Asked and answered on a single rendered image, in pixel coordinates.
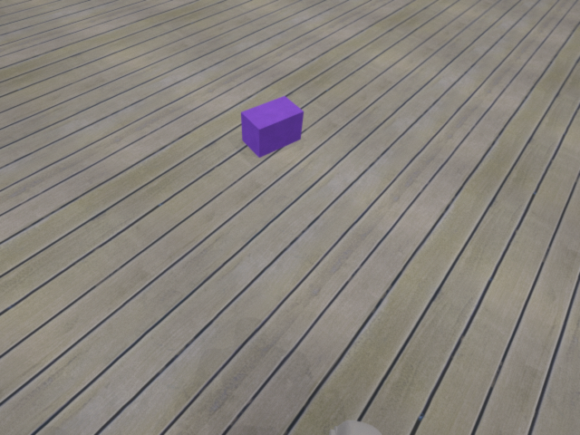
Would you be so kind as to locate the carton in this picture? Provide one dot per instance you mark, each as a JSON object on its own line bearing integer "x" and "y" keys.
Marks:
{"x": 271, "y": 126}

